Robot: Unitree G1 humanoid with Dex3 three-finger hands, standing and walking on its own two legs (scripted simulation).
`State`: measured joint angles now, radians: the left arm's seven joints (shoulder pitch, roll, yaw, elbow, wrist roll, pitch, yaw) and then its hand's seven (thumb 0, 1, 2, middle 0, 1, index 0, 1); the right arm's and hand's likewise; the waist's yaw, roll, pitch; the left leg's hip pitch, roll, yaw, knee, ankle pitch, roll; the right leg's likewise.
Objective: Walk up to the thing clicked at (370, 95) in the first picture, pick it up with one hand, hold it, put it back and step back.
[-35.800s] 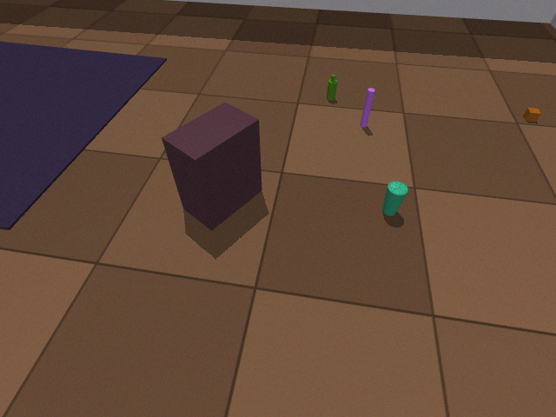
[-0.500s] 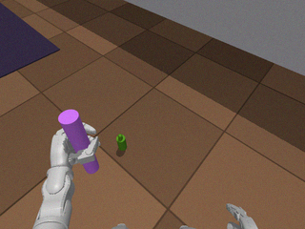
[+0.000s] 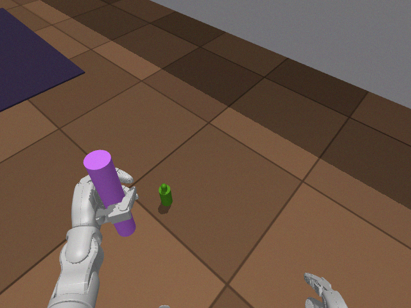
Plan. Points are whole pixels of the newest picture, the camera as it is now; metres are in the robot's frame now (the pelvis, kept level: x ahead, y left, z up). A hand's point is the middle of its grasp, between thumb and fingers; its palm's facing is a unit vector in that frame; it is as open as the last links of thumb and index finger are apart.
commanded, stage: hold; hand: left
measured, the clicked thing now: (114, 200) +0.32 +0.18 +0.03
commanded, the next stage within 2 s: crouch in 1.72 s
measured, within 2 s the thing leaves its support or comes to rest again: neither
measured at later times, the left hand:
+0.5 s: hand (120, 199) +0.31 +0.17 +0.04, palm faces +0.12 -0.99 -0.03, open 5.3 cm
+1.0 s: hand (119, 200) +0.31 +0.17 +0.05, palm faces +0.12 -0.99 -0.03, open 5.3 cm
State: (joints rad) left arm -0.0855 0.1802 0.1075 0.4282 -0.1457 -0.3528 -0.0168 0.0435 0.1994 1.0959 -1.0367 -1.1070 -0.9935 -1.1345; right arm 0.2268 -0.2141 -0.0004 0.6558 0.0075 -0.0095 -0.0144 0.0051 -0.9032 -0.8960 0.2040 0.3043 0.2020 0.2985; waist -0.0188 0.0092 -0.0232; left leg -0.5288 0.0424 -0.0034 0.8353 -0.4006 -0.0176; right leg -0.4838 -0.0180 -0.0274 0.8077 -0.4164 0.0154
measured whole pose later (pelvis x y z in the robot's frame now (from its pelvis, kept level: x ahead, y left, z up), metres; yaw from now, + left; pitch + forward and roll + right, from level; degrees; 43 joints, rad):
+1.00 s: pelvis -0.01 +0.00 +0.00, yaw +0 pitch +4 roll -1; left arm -0.09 0.18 0.11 0.44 -0.15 -0.37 -0.02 0.04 0.20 1.09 -1.03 -1.11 -0.99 -1.14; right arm 0.22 -0.22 0.00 0.67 0.01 -0.02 -0.02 0.01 -0.90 -0.90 0.20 0.30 0.20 0.30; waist -0.02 0.01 -0.02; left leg -0.51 0.04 -0.01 0.81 -0.38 -0.02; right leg -0.47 -0.02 -0.03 0.79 -0.40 0.01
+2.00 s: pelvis +0.00 +0.00 +0.00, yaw +0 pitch +6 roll -1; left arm -0.09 0.16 0.11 0.45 -0.14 -0.37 -0.01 0.04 0.20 1.09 -1.03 -1.11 -0.99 -1.14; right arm 0.22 -0.22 -0.01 0.67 0.00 -0.02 -0.01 0.01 -0.89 -0.90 0.20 0.30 0.20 0.30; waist -0.02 0.01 -0.03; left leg -0.54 0.04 -0.01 0.83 -0.39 -0.02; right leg -0.49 -0.02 -0.03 0.81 -0.41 0.01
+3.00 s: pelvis -0.09 +0.00 -0.34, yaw -4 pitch +32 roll -3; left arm -0.53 0.34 0.44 1.02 -0.12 -0.78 -0.17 0.04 0.20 1.10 -1.04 -1.10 -1.00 -1.13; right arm 0.06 -0.26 0.01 0.74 -0.10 -0.02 0.08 0.00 -0.91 -0.90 0.20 0.30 0.20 0.30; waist -0.09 -0.02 -0.14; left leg -2.07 0.04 -0.10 2.18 -0.67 -0.04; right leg -2.01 0.00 -0.04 2.16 -0.71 0.00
